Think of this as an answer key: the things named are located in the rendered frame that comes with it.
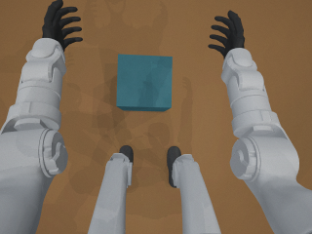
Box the left robot hand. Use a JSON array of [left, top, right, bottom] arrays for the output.
[[42, 0, 83, 52]]

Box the right robot hand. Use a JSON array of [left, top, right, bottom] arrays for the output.
[[208, 10, 245, 59]]

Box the robot right thigh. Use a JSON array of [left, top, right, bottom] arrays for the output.
[[173, 159, 221, 234]]

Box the carton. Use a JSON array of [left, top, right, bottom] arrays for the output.
[[116, 54, 173, 112]]

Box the robot right upper arm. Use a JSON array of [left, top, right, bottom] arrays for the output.
[[229, 136, 312, 234]]

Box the robot right forearm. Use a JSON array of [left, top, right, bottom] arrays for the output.
[[220, 48, 299, 170]]

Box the robot left thigh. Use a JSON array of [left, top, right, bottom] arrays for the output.
[[88, 158, 133, 234]]

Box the robot thigh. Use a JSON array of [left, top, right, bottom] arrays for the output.
[[173, 159, 221, 234], [88, 158, 133, 234]]

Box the robot left upper arm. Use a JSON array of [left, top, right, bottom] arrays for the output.
[[0, 128, 68, 234]]

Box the robot left forearm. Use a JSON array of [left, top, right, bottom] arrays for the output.
[[0, 38, 67, 135]]

